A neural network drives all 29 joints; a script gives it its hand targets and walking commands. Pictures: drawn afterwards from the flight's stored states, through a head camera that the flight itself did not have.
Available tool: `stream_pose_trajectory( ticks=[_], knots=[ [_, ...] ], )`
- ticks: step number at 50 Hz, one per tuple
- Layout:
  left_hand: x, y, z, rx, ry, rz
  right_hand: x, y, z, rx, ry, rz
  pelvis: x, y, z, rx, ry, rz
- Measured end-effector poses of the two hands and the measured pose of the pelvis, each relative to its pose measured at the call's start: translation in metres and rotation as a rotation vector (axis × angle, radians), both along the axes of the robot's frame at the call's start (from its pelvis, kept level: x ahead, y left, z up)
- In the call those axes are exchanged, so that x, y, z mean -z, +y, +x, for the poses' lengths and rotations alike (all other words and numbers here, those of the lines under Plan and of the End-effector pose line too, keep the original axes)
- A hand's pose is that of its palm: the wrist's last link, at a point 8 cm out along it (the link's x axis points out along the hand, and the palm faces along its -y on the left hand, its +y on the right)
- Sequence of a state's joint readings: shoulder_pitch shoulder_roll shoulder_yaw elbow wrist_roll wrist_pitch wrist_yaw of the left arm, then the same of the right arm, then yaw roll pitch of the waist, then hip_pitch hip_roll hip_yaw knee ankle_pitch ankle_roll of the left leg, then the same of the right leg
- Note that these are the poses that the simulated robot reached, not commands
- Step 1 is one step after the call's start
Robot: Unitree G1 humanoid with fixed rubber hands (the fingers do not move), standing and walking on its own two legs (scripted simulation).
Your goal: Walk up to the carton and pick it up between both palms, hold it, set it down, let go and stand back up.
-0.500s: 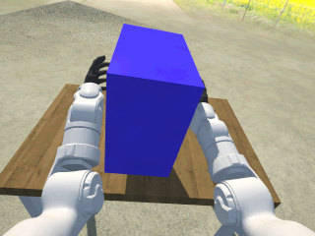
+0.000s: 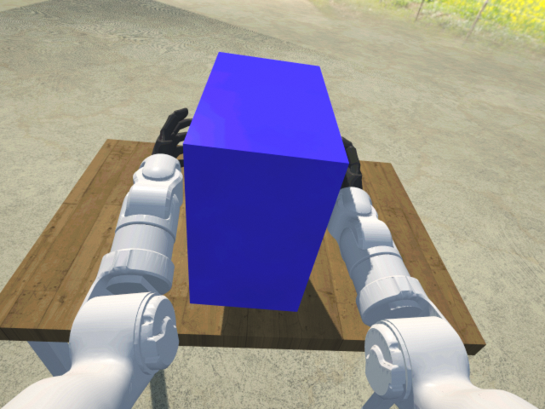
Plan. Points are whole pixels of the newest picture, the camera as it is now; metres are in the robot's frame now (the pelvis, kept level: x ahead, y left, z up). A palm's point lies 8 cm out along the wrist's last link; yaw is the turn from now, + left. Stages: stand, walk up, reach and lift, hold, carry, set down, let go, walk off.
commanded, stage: set down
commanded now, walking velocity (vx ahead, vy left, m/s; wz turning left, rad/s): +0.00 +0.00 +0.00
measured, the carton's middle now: (257, 179) +0.45 -0.03 +0.14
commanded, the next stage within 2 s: none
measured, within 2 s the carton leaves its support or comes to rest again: neither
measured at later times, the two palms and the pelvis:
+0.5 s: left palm (173, 167) +0.44 +0.10 +0.17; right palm (342, 200) +0.38 -0.16 +0.15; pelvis +0.01 +0.01 +0.00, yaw +0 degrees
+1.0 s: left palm (180, 176) +0.46 +0.09 +0.14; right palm (341, 208) +0.38 -0.16 +0.13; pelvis +0.02 +0.01 +0.00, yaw -1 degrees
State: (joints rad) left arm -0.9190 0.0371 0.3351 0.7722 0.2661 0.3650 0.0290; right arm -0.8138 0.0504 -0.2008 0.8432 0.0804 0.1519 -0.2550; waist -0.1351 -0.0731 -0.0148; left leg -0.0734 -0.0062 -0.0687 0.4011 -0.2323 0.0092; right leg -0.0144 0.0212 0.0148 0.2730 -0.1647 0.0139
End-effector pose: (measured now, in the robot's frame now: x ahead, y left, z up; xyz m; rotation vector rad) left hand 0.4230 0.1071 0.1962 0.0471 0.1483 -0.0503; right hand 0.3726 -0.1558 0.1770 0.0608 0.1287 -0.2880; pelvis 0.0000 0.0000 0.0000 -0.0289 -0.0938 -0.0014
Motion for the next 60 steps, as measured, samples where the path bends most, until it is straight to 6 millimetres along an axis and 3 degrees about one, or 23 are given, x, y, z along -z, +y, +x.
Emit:
stream_pose_trajectory(
  ticks=[10,34,45,55,60],
  knots=[
    [0.007,-0.001,0.011,0.023,0.01,0.012,0.008,0.001,0.005,0.022,0.008,0.009,0.0,0.002,0.005,-0.006,0.014,-0.001],
    [0.044,-0.009,0.029,0.08,0.074,0.027,0.04,-0.005,0.009,0.079,0.041,0.025,0.0,0.011,0.014,0.011,0.065,-0.003],
    [0.046,-0.013,0.037,0.102,0.084,0.009,0.042,-0.008,0.012,0.095,0.039,0.022,-0.001,0.01,0.018,0.009,0.077,0.0],
    [0.07,-0.014,0.039,0.129,0.128,0.014,0.058,-0.008,0.011,0.111,0.065,0.026,-0.001,0.011,0.018,0.015,0.118,0.0],
    [0.069,-0.017,0.041,0.132,0.111,0.007,0.061,-0.01,0.012,0.116,0.05,0.011,0.0,0.01,0.019,0.014,0.143,-0.001]
  ],
)
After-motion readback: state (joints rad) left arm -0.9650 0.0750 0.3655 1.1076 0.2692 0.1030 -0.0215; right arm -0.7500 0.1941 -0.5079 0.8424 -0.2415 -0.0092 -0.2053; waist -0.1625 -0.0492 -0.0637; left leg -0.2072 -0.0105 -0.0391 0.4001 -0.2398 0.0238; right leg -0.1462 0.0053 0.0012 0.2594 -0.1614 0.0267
